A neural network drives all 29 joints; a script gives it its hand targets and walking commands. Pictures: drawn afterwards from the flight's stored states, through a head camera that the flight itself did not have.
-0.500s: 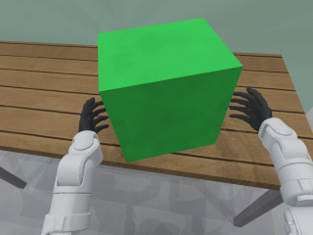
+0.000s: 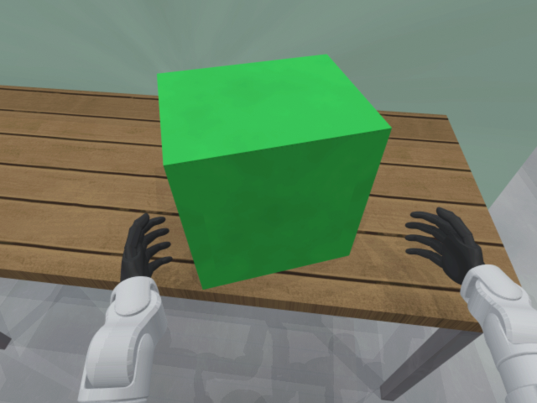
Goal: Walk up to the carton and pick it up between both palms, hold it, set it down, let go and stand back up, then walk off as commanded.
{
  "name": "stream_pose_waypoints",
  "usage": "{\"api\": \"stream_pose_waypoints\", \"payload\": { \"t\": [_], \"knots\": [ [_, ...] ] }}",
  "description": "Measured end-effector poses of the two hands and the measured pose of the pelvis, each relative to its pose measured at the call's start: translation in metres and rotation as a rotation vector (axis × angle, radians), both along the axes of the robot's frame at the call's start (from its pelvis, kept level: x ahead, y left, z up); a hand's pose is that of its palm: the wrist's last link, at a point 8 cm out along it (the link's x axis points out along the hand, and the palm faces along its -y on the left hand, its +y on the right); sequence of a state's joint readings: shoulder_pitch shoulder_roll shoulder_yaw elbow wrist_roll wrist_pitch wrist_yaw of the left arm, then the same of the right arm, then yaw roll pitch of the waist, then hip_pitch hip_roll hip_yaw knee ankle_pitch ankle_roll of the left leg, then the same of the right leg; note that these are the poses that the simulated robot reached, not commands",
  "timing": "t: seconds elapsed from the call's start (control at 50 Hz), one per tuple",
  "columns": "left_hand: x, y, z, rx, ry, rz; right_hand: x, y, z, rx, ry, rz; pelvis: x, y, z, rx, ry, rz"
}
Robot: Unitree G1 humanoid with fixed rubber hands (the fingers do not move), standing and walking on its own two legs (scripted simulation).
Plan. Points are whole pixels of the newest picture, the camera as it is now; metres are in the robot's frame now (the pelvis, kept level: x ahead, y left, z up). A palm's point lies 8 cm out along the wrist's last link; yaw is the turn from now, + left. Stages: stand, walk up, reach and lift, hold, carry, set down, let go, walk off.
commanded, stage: set down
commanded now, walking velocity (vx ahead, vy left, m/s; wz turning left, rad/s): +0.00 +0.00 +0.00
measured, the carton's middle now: (263, 174) +0.48 +0.04 +0.09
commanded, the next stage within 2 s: none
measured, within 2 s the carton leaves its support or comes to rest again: neither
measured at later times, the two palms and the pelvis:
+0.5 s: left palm (119, 309) +0.23 +0.21 +0.08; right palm (481, 314) +0.27 -0.26 +0.05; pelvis +0.03 +0.02 +0.00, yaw -1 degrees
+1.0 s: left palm (121, 317) +0.23 +0.21 +0.07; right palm (493, 349) +0.23 -0.27 +0.04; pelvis +0.04 +0.03 +0.01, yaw -2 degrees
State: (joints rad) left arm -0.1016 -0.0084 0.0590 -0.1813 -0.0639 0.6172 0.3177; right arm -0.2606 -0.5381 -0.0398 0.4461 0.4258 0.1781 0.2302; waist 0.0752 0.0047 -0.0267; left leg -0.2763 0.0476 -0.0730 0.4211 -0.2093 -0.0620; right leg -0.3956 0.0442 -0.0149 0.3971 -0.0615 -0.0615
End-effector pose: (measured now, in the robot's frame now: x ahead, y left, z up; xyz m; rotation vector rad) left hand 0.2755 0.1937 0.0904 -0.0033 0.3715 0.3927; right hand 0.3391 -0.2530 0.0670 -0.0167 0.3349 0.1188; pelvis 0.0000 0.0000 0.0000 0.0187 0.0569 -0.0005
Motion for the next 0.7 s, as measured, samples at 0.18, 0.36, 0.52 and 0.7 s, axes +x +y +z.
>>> {"api": "stream_pose_waypoints", "payload": {
  "t": [0.18, 0.36, 0.52, 0.7],
  "knots": [
    [-0.011, 0.003, 0.000, 0.008, -0.027, 0.000, -0.028, -0.003, -0.011, -0.008, 0.009, -0.005, 0.011, 0.007, 0.002, -0.005, -0.018, -0.006],
    [-0.025, 0.011, -0.006, 0.005, -0.038, 0.009, -0.051, -0.008, -0.014, -0.039, 0.015, -0.009, 0.021, 0.017, 0.004, -0.011, -0.031, -0.016],
    [-0.045, 0.016, -0.015, -0.004, -0.040, 0.020, -0.075, -0.012, -0.019, -0.064, 0.034, -0.004, 0.029, 0.023, 0.004, -0.020, -0.041, -0.016],
    [-0.053, 0.013, -0.022, -0.004, -0.045, 0.003, -0.098, -0.015, -0.026, -0.065, 0.048, -0.008, 0.036, 0.027, 0.003, -0.027, -0.048, -0.021]
  ]
}}
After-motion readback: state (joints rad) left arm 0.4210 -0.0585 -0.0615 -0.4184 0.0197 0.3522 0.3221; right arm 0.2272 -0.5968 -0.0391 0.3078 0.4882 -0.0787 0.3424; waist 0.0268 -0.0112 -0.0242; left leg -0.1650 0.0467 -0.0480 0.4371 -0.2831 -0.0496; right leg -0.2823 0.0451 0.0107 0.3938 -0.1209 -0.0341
